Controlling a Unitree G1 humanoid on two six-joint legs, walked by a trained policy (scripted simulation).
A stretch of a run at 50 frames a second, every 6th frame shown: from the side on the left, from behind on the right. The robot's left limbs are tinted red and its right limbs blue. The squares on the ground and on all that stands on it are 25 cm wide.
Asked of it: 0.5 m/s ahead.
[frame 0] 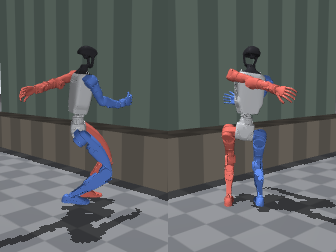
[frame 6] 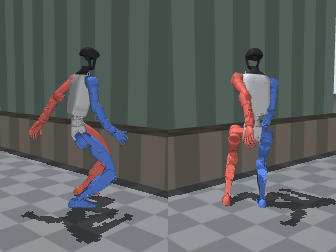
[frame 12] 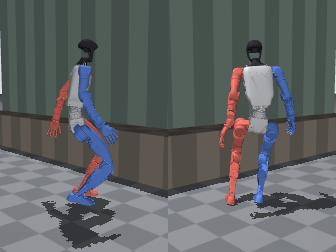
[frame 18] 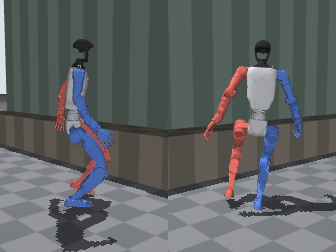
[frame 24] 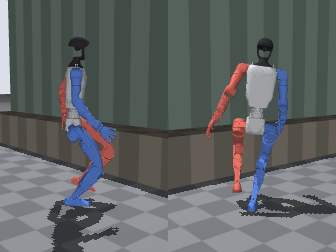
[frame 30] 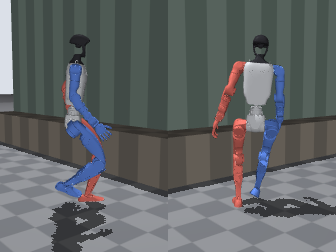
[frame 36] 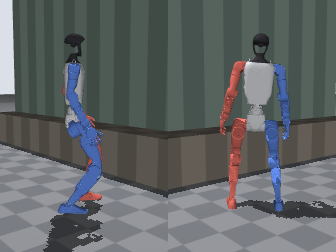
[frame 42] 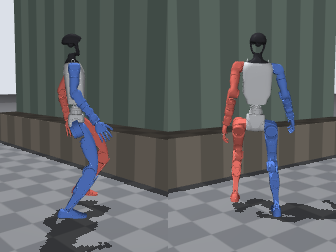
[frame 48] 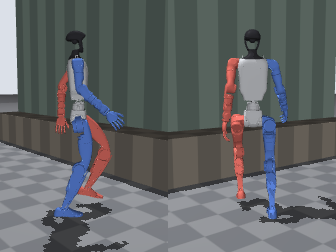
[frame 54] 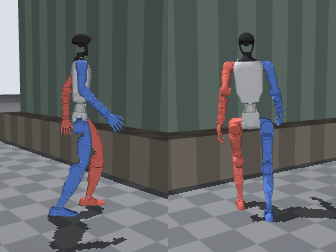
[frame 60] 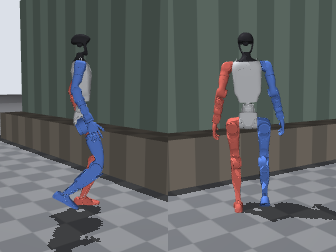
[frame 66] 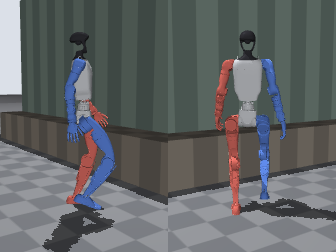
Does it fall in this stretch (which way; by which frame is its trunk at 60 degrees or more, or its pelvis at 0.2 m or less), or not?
no
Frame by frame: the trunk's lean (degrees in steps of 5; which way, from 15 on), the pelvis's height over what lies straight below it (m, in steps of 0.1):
0: 10, 0.6
6: 10, 0.6
12: 15 forward, 0.7
18: 10, 0.7
24: 10, 0.7
30: 5, 0.7
36: 5, 0.7
42: 5, 0.7
48: 5, 0.8
54: 5, 0.8
60: 5, 0.8
66: 5, 0.8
